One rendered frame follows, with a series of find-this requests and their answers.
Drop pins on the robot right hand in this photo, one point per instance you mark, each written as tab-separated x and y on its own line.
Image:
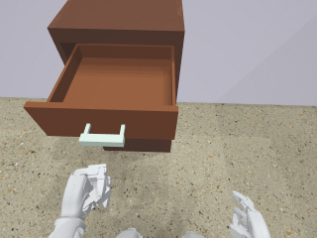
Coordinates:
253	224

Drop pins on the handle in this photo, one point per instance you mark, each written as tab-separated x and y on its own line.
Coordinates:
102	140

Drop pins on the robot left hand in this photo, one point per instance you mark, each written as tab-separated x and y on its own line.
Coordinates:
93	182

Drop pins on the drawer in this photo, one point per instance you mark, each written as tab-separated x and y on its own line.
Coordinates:
107	86

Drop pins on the cabinet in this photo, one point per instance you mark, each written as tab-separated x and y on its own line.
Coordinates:
122	22

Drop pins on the left robot forearm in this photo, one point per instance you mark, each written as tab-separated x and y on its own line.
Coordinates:
68	227

